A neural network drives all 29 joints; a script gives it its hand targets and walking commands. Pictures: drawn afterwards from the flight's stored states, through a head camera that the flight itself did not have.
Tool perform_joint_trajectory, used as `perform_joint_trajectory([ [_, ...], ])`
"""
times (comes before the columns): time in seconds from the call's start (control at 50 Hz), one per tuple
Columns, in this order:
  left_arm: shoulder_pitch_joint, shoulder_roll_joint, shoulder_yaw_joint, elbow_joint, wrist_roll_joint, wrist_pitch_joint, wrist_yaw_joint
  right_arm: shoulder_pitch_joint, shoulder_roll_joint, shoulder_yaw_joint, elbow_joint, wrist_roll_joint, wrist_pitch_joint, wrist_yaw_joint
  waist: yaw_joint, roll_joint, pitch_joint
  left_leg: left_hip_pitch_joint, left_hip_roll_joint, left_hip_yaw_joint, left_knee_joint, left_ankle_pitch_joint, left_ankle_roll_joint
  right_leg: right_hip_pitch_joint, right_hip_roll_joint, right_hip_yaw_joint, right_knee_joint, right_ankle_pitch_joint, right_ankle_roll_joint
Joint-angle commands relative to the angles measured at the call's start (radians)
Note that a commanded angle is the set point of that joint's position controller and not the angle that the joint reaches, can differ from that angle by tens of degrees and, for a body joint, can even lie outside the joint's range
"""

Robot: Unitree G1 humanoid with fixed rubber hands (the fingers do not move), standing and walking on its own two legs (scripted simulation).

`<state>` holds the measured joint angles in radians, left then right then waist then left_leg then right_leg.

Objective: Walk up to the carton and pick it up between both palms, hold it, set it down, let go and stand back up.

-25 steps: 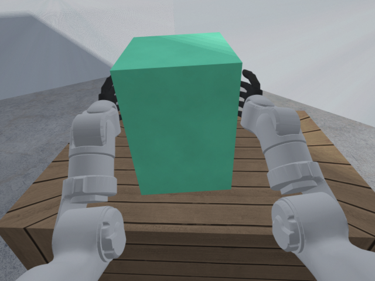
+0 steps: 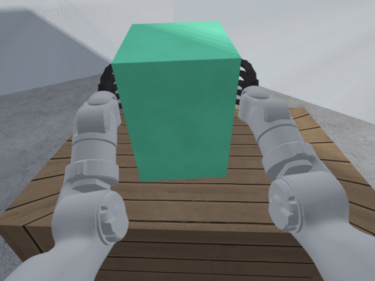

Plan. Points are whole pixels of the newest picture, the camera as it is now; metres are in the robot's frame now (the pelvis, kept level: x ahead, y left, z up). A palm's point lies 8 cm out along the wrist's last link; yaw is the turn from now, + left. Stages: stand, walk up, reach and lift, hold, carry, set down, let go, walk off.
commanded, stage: set down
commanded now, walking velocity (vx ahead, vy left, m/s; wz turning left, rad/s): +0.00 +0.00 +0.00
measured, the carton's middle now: (179, 101) +0.42 +0.03 +0.27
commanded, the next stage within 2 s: none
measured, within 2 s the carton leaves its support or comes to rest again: neither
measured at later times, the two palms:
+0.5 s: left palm (116, 117) +0.38 +0.17 +0.25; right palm (245, 123) +0.39 -0.11 +0.22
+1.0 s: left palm (127, 133) +0.38 +0.15 +0.21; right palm (249, 140) +0.39 -0.13 +0.17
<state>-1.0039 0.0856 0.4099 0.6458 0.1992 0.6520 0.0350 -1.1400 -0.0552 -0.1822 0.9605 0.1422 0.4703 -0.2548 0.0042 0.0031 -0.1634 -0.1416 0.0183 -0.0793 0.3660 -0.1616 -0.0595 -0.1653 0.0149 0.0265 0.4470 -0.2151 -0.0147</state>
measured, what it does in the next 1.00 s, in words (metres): stands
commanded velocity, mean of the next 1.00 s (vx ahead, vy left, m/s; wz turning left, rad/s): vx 0.00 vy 0.00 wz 0.00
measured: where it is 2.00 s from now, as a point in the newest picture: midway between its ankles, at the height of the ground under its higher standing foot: outside the picture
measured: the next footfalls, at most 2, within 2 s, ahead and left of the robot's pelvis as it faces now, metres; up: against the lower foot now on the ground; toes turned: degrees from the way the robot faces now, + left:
none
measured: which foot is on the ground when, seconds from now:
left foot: down 0.00-1.00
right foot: down 0.00-1.00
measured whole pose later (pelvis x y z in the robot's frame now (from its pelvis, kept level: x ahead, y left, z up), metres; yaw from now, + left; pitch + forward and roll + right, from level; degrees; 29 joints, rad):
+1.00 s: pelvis +0.00 +0.00 +0.00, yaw +0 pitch -5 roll +1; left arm -0.81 -0.01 0.31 0.62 0.20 0.49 0.12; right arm -0.85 -0.04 -0.17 0.93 0.15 0.21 -0.18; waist 0.00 0.01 -0.06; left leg -0.10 0.02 -0.08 0.37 -0.17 -0.06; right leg -0.12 0.02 0.03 0.43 -0.22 -0.01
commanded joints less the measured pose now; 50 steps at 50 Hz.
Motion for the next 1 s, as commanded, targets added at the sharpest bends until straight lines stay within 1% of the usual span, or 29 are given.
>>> perform_joint_trajectory([
  [0.0, -0.75, -0.622, -0.217, -0.077, -0.019, -0.142, -0.173, -0.774, 0.614, 0.137, -0.171, 0.027, -0.198, 0.148, -0.071, -0.032, -0.284, 0.178, -0.064, 0.09, -0.04, 0.166, 0.04, 0.206, 0.051, -0.099, -0.184, 0.203, 0.074],
  [0.02, -0.747, -0.645, -0.241, -0.097, -0.037, -0.153, -0.167, -0.787, 0.617, 0.156, -0.195, 0.043, -0.22, 0.146, -0.071, -0.029, -0.309, 0.202, -0.067, 0.092, -0.025, 0.223, 0.035, 0.212, 0.056, -0.102, -0.181, 0.254, 0.074],
  [0.06, -0.721, -0.681, -0.305, -0.113, -0.053, -0.166, -0.159, -0.792, 0.592, 0.161, -0.213, 0.054, -0.256, 0.145, -0.092, 0.011, -0.34, 0.244, -0.068, 0.085, 0.0, 0.288, 0.014, 0.207, 0.067, -0.113, -0.176, 0.305, 0.068],
  [0.12, -0.691, -0.72, -0.366, -0.153, -0.059, -0.169, -0.145, -0.806, 0.559, 0.19, -0.285, 0.074, -0.295, 0.143, -0.085, 0.035, -0.388, 0.278, -0.066, 0.086, 0.022, 0.345, -0.001, 0.211, 0.078, -0.123, -0.18, 0.321, 0.059],
  [0.14, -0.677, -0.715, -0.368, -0.149, -0.05, -0.168, -0.14, -0.791, 0.546, 0.19, -0.253, 0.08, -0.301, 0.147, -0.084, 0.046, -0.355, 0.282, -0.063, 0.082, 0.02, 0.346, -0.007, 0.204, 0.081, -0.125, -0.182, 0.303, 0.056],
  [0.18, -0.65, -0.743, -0.404, -0.17, -0.051, -0.16, -0.129, -0.809, 0.52, 0.195, -0.297, 0.087, -0.325, 0.151, -0.084, 0.071, -0.355, 0.286, -0.058, 0.08, 0.025, 0.346, -0.015, 0.188, 0.085, -0.13, -0.182, 0.296, 0.046],
  [0.24, -0.648, -0.775, -0.423, -0.165, -0.06, -0.159, -0.107, -0.865, 0.513, 0.211, -0.34, 0.097, -0.347, 0.159, -0.071, 0.071, -0.329, 0.28, -0.056, 0.072, 0.024, 0.319, -0.014, 0.16, 0.088, -0.132, -0.193, 0.251, 0.035],
  [0.28, -0.626, -0.775, -0.424, -0.157, -0.059, -0.158, -0.097, -0.863, 0.509, 0.209, -0.331, 0.089, -0.347, 0.166, -0.059, 0.061, -0.316, 0.274, -0.054, 0.074, 0.015, 0.271, -0.01, 0.139, 0.085, -0.132, -0.203, 0.21, 0.034],
  [0.34, -0.631, -0.791, -0.439, -0.155, -0.065, -0.166, -0.078, -0.869, 0.516, 0.212, -0.328, 0.085, -0.353, 0.182, -0.057, 0.056, -0.322, 0.265, -0.049, 0.069, 0.005, 0.228, -0.007, 0.108, 0.086, -0.133, -0.2, 0.176, 0.03],
  [0.38, -0.613, -0.78, -0.421, -0.13, -0.048, -0.165, -0.074, -0.851, 0.515, 0.212, -0.287, 0.085, -0.348, 0.187, -0.044, 0.06, -0.277, 0.243, -0.05, 0.072, -0.004, 0.208, -0.005, 0.113, 0.083, -0.124, -0.209, 0.158, 0.03],
  [0.4, -0.602, -0.784, -0.41, -0.115, -0.04, -0.165, -0.071, -0.829, 0.498, 0.188, -0.257, 0.066, -0.348, 0.192, -0.05, 0.065, -0.256, 0.238, -0.048, 0.072, -0.017, 0.174, -0.008, 0.091, 0.081, -0.13, -0.215, 0.13, 0.026],
  [0.46, -0.583, -0.783, -0.4, -0.074, -0.039, -0.171, -0.067, -0.814, 0.489, 0.161, -0.239, 0.034, -0.354, 0.205, -0.045, 0.037, -0.228, 0.21, -0.039, 0.069, -0.038, 0.097, 0.001, 0.067, 0.077, -0.129, -0.218, 0.085, 0.024],
  [0.48, -0.556, -0.766, -0.377, -0.053, -0.025, -0.171, -0.067, -0.799, 0.486, 0.162, -0.22, 0.03, -0.35, 0.209, -0.033, 0.03, -0.208, 0.2, -0.04, 0.076, -0.047, 0.09, 0.007, 0.077, 0.075, -0.126, -0.224, 0.079, 0.027],
  [0.54, -0.529, -0.775, -0.365, -0.035, -0.019, -0.173, -0.064, -0.77, 0.478, 0.144, -0.226, 0.003, -0.359, 0.216, -0.04, 0.014, -0.201, 0.199, -0.039, 0.076, -0.052, 0.084, 0.007, 0.062, 0.078, -0.131, -0.225, 0.077, 0.026],
  [0.58, -0.521, -0.763, -0.357, -0.033, -0.015, -0.178, -0.059, -0.782, 0.486, 0.162, -0.242, -0.004, -0.362, 0.221, -0.017, -0.015, -0.223, 0.205, -0.039, 0.076, -0.052, 0.096, 0.018, 0.064, 0.076, -0.127, -0.224, 0.087, 0.031],
  [0.64, -0.492, -0.772, -0.36, -0.047, -0.019, -0.183, -0.053, -0.763, 0.491, 0.178, -0.267, -0.003, -0.369, 0.222, -0.014, -0.023, -0.231, 0.216, -0.039, 0.083, -0.046, 0.13, 0.02, 0.063, 0.08, -0.128, -0.217, 0.12, 0.035],
  [0.66, -0.481, -0.79, -0.386, -0.095, -0.031, -0.187, -0.045, -0.767, 0.513, 0.216, -0.327, 0.011, -0.373, 0.226, 0.004, -0.022, -0.298, 0.238, -0.044, 0.078, -0.032, 0.186, 0.023, 0.082, 0.083, -0.126, -0.209, 0.166, 0.035],
  [0.68, -0.487, -0.805, -0.411, -0.119, -0.044, -0.193, -0.039, -0.763, 0.51, 0.236, -0.339, 0.018, -0.376, 0.223, -0.006, -0.018, -0.317, 0.264, -0.04, 0.072, -0.018, 0.238, 0.014, 0.082, 0.09, -0.135, -0.2, 0.204, 0.035],
  [0.7, -0.487, -0.802, -0.416, -0.114, -0.048, -0.191, -0.04, -0.768, 0.509, 0.234, -0.344, 0.029, -0.378, 0.222, -0.014, -0.008, -0.313, 0.256, -0.042, 0.072, -0.016, 0.22, 0.016, 0.073, 0.086, -0.125, -0.202, 0.194, 0.034],
  [0.74, -0.496, -0.821, -0.459, -0.149, -0.064, -0.204, -0.029, -0.768, 0.532, 0.266, -0.375, 0.032, -0.381, 0.223, -0.011, -0.011, -0.34, 0.267, -0.045, 0.07, -0.008, 0.25, 0.009, 0.078, 0.093, -0.128, -0.199, 0.216, 0.038],
  [0.76, -0.502, -0.849, -0.488, -0.204, -0.078, -0.207, -0.019, -0.756, 0.542, 0.297, -0.424, 0.052, -0.387, 0.223, -0.008, -0.008, -0.401, 0.305, -0.04, 0.063, 0.01, 0.308, 0.002, 0.081, 0.102, -0.13, -0.186, 0.27, 0.035],
  [0.78, -0.491, -0.868, -0.52, -0.215, -0.095, -0.22, -0.012, -0.759, 0.551, 0.314, -0.442, 0.057, -0.39, 0.224, -0.012, 0.0, -0.403, 0.308, -0.04, 0.06, 0.021, 0.332, -0.002, 0.08, 0.103, -0.126, -0.187, 0.288, 0.034],
  [0.8, -0.497, -0.861, -0.529, -0.232, -0.099, -0.223, -0.005, -0.757, 0.562, 0.336, -0.451, 0.079, -0.385, 0.221, -0.002, -0.011, -0.416, 0.307, -0.043, 0.063, 0.03, 0.366, -0.002, 0.087, 0.108, -0.123, -0.181, 0.31, 0.034],
  [0.84, -0.49, -0.871, -0.538, -0.232, -0.104, -0.217, 0.006, -0.779, 0.557, 0.36, -0.482, 0.09, -0.38, 0.226, 0.01, 0.005, -0.397, 0.297, -0.043, 0.057, 0.027, 0.352, -0.004, 0.074, 0.109, -0.119, -0.19, 0.283, 0.032],
  [0.86, -0.487, -0.873, -0.537, -0.242, -0.101, -0.215, 0.013, -0.767, 0.549, 0.364, -0.47, 0.098, -0.376, 0.232, 0.015, 0.022, -0.385, 0.297, -0.041, 0.056, 0.022, 0.332, -0.005, 0.057, 0.109, -0.116, -0.195, 0.245, 0.027],
  [0.9, -0.493, -0.844, -0.501, -0.197, -0.084, -0.208, 0.014, -0.762, 0.551, 0.354, -0.412, 0.085, -0.36, 0.243, 0.041, 0.008, -0.293, 0.247, -0.041, 0.065, -0.005, 0.247, 0.01, 0.031, 0.101, -0.107, -0.206, 0.169, 0.028],
  [0.92, -0.512, -0.848, -0.513, -0.209, -0.093, -0.202, 0.016, -0.76, 0.54, 0.339, -0.418, 0.087, -0.359, 0.249, 0.032, 0.015, -0.311, 0.256, -0.036, 0.062, -0.01, 0.215, 0.01, 0.013, 0.098, -0.11, -0.204, 0.147, 0.027],
  [0.96, -0.503, -0.859, -0.516, -0.218, -0.093, -0.2, 0.015, -0.76, 0.554, 0.341, -0.435, 0.081, -0.361, 0.252, 0.037, -0.002, -0.314, 0.241, -0.038, 0.067, -0.018, 0.191, 0.019, 0.014, 0.095, -0.106, -0.204, 0.137, 0.035],
  [0.98, -0.502, -0.861, -0.514, -0.215, -0.095, -0.203, 0.02, -0.748, 0.549, 0.337, -0.401, 0.076, -0.358, 0.256, 0.041, 0.009, -0.3, 0.239, -0.035, 0.061, -0.021, 0.191, 0.013, 0.002, 0.098, -0.109, -0.205, 0.131, 0.031],
])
